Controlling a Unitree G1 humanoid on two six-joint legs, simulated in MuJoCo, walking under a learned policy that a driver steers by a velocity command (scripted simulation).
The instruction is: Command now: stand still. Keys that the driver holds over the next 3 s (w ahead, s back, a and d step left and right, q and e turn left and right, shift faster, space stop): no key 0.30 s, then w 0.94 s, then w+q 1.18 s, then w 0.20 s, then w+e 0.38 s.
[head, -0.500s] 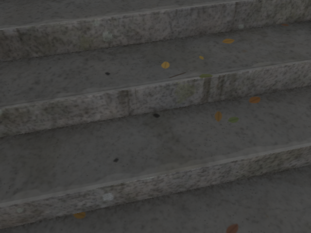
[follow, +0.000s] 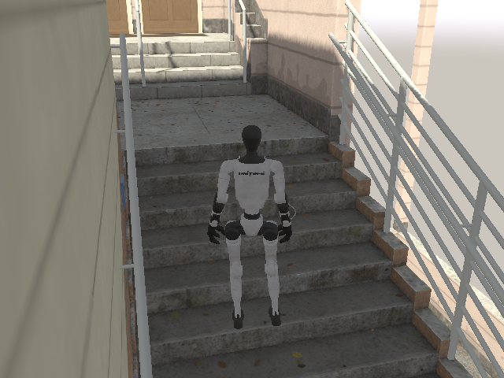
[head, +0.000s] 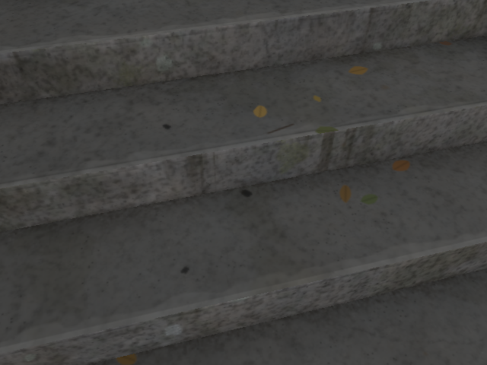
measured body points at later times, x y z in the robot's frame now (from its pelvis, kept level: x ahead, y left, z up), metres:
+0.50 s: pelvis +0.02 -0.02 +0.00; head +0.01 -0.03 +0.45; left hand +0.03 +0.22 -0.14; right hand -0.01 -0.27 -0.15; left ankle -0.04 +0.09 -0.74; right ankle -0.01 -0.14 -0.70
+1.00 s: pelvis +0.20 -0.07 +0.01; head +0.22 -0.10 +0.46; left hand +0.08 +0.08 -0.13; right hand +0.46 -0.17 -0.05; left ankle +0.36 +0.03 -0.53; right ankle +0.07 -0.17 -0.74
